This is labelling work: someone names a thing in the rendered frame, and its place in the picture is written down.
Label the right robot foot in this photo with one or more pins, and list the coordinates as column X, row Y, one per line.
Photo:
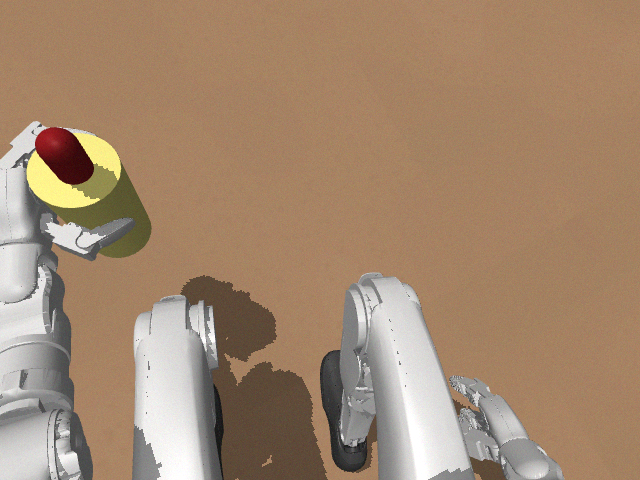
column 347, row 458

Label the right robot hand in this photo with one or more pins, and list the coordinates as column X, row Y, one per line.
column 485, row 432

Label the left robot arm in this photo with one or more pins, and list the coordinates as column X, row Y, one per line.
column 41, row 438

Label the left robot hand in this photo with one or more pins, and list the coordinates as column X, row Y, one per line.
column 24, row 217

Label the bottle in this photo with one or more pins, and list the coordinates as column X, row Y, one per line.
column 82, row 179

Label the right robot arm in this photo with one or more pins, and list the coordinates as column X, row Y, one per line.
column 524, row 459

